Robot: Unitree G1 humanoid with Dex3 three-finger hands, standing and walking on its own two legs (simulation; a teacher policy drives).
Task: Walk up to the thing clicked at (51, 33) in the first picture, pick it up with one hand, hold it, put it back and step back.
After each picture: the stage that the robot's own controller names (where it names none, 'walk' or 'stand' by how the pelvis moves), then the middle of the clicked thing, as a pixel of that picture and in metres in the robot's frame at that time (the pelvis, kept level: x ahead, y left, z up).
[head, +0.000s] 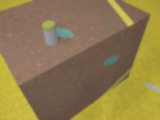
stand; (50, 33) +0.71 +0.20 -0.02
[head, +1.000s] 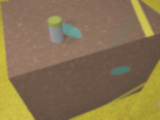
walk; (56, 29) +0.68 +0.17 +0.00
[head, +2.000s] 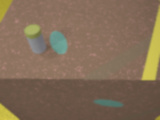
stand; (35, 39) +0.56 +0.27 +0.00
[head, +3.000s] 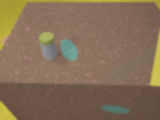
stand; (48, 46) +0.58 +0.19 -0.01
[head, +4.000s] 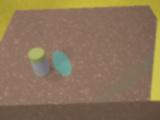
stand; (39, 62) +0.49 +0.21 -0.02
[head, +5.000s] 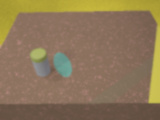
stand; (41, 62) +0.50 +0.21 -0.02
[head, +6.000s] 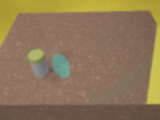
stand; (38, 63) +0.50 +0.22 -0.02
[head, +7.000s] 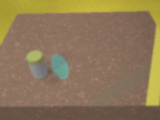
stand; (37, 64) +0.49 +0.23 -0.02
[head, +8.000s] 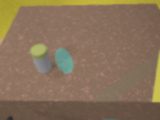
rise first; (41, 58) +0.50 +0.22 -0.02
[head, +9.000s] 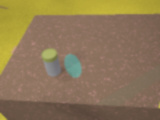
go down; (51, 62) +0.51 +0.20 -0.02
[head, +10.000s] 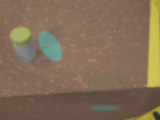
go down; (24, 45) +0.50 +0.19 +0.01
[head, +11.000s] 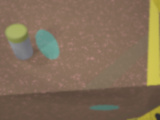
approach; (20, 42) +0.51 +0.20 +0.03
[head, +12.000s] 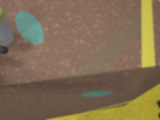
close in; out of the picture +0.52 +0.21 +0.07
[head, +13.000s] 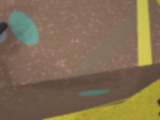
lift; out of the picture +0.54 +0.21 +0.07
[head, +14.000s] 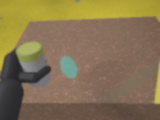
lift; (34, 65) +0.33 +0.17 +0.19
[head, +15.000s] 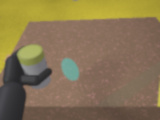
hold; (35, 67) +0.33 +0.17 +0.17
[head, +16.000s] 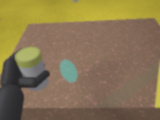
hold; (33, 69) +0.33 +0.17 +0.17
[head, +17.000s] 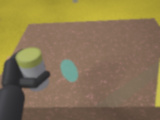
hold; (34, 70) +0.33 +0.17 +0.17
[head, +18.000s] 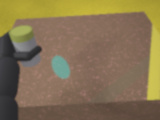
crouch; (26, 46) +0.42 +0.19 +0.17
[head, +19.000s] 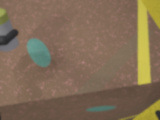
lower; (2, 30) +0.51 +0.21 +0.11
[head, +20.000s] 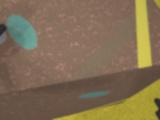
lower; out of the picture +0.54 +0.21 +0.07
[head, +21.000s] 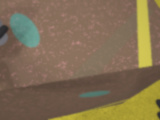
lower; out of the picture +0.53 +0.21 +0.07
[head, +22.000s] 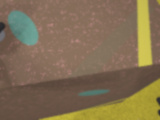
lower; out of the picture +0.54 +0.22 +0.07
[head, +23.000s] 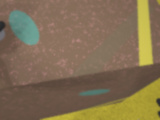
rest; out of the picture +0.54 +0.22 +0.07
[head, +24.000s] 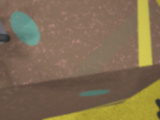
withdraw; out of the picture +0.53 +0.21 +0.07
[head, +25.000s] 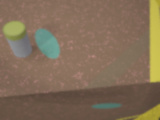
sink last; (18, 40) +0.51 +0.20 +0.04
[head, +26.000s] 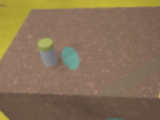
stand; (48, 52) +0.54 +0.21 +0.02
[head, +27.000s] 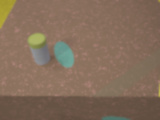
stand; (39, 49) +0.51 +0.20 +0.03
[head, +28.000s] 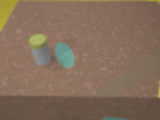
stand; (40, 50) +0.52 +0.20 +0.03
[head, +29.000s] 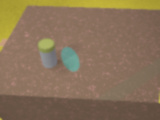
stand; (48, 53) +0.52 +0.19 +0.01
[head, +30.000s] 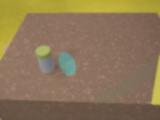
stand; (45, 59) +0.53 +0.21 -0.02
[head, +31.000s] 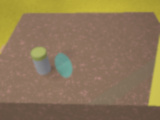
stand; (41, 61) +0.52 +0.22 -0.02
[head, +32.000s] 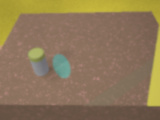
stand; (39, 62) +0.51 +0.23 -0.02
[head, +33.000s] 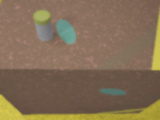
walk; (44, 26) +0.60 +0.18 -0.01
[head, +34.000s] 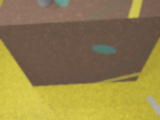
walk; out of the picture +0.88 +0.27 +0.01
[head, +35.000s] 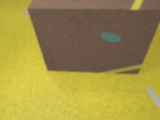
stand; out of the picture +1.18 +0.18 +0.00
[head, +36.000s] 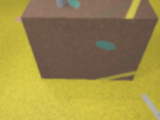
stand; out of the picture +1.12 +0.19 -0.02
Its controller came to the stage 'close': yes
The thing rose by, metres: 0.21
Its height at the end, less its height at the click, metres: +0.00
